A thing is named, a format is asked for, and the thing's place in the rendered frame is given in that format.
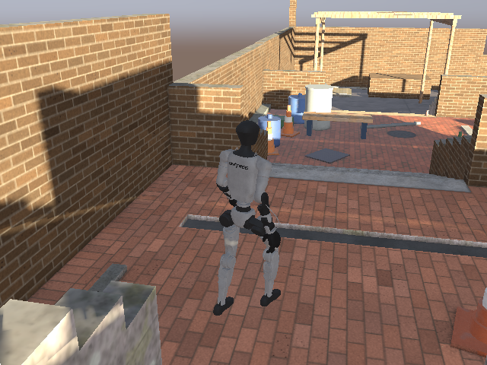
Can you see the robot right hand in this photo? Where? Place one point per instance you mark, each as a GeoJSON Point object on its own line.
{"type": "Point", "coordinates": [274, 241]}

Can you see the robot left upper arm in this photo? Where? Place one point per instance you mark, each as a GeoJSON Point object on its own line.
{"type": "Point", "coordinates": [222, 180]}

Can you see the robot left forearm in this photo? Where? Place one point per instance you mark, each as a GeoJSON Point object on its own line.
{"type": "Point", "coordinates": [226, 191]}

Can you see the robot shin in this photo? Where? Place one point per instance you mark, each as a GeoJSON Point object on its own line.
{"type": "Point", "coordinates": [270, 272]}
{"type": "Point", "coordinates": [224, 281]}

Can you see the robot right upper arm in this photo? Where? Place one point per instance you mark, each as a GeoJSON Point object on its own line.
{"type": "Point", "coordinates": [264, 168]}

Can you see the robot right forearm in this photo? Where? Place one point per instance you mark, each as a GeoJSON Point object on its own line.
{"type": "Point", "coordinates": [265, 215]}

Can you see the robot right shin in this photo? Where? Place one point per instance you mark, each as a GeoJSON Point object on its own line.
{"type": "Point", "coordinates": [270, 272]}

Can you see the robot left shin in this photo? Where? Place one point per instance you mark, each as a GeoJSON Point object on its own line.
{"type": "Point", "coordinates": [224, 281]}

